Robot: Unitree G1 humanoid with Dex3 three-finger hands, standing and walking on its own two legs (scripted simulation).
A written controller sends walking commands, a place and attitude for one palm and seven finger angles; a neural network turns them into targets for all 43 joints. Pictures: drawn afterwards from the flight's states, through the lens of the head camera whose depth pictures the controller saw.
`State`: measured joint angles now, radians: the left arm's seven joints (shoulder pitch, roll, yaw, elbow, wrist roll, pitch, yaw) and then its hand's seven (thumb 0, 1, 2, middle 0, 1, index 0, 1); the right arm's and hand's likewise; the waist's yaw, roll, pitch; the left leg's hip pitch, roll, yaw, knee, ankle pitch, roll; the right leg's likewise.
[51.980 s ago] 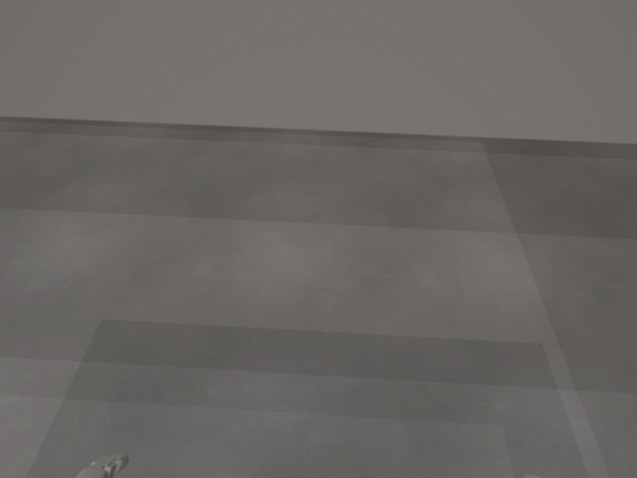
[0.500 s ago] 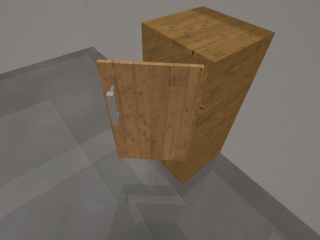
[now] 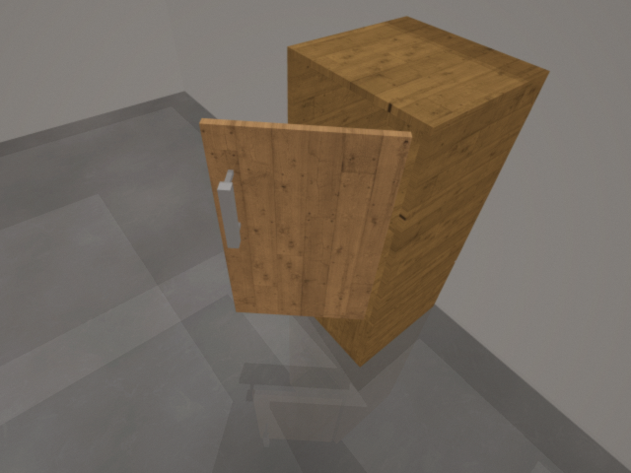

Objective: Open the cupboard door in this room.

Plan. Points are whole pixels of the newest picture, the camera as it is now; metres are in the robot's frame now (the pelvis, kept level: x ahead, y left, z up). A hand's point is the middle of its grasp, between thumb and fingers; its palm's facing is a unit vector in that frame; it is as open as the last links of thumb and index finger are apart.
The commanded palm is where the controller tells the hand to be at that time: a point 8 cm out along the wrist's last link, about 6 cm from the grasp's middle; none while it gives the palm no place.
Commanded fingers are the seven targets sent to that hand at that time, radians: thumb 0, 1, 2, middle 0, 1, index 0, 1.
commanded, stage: look again from close up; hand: left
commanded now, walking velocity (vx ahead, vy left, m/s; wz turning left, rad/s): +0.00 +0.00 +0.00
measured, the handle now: (232, 209) +0.58 +0.20 -0.04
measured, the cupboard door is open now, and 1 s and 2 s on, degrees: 48 48 48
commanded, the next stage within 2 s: shuffle to correct the standing spot in 0.06 s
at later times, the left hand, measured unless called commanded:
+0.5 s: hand out of the picture +0.00 +0.15 -0.19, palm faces +0.06 -0.99 -0.13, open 7.4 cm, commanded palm none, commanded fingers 0.00 0.90 0.90 -0.20 -0.30 -0.20 -0.30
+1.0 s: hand out of the picture +0.06 +0.19 -0.18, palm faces +0.02 -0.97 -0.24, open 7.4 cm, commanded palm none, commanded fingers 0.00 0.90 0.90 -0.20 -0.30 -0.20 -0.30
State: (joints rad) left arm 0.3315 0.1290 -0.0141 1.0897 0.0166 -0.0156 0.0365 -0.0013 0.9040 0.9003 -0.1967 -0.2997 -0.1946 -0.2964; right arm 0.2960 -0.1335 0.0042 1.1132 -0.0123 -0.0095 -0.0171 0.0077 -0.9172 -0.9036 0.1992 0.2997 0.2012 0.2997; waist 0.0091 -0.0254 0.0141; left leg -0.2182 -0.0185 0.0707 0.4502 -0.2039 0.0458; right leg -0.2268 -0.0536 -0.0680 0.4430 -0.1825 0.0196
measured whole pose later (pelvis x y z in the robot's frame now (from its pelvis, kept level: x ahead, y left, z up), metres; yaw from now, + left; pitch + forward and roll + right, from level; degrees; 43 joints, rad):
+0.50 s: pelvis +0.04 +0.00 -0.01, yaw +0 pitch -1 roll +0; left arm 0.40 0.13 0.01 1.10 0.02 -0.01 0.03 0.00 0.90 0.90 -0.20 -0.30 -0.19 -0.30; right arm 0.35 -0.12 0.00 1.12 -0.02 -0.02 -0.02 0.00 -0.91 -0.90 0.20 0.30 0.20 0.30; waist 0.01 -0.03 0.01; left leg -0.22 0.00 0.07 0.55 -0.32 0.04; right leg -0.22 -0.04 -0.06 0.53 -0.29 0.02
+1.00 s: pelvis +0.01 +0.00 -0.01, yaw +0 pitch -3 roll +0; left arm 0.25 0.18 0.00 1.01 0.02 0.00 0.05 0.00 0.91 0.90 -0.20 -0.30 -0.19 -0.30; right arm 0.25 -0.18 -0.02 1.00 -0.01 0.00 -0.03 0.01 -0.92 -0.90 0.20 0.30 0.20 0.30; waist 0.00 0.01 0.03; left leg -0.23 -0.01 0.07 0.56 -0.28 0.04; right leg -0.24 -0.05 -0.06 0.55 -0.26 0.02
